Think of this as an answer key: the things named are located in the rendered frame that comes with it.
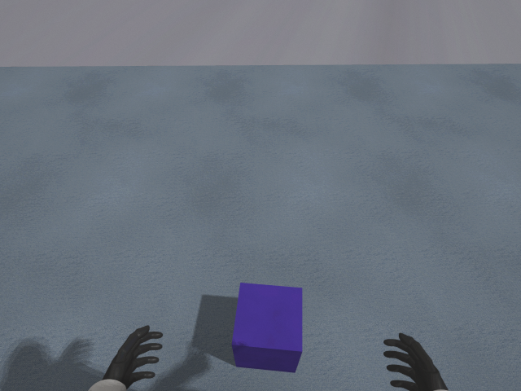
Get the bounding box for robot left hand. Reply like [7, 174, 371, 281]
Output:
[103, 325, 163, 389]

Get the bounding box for carton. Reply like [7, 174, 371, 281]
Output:
[232, 283, 302, 373]

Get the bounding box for robot right hand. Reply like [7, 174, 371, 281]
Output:
[383, 333, 449, 391]

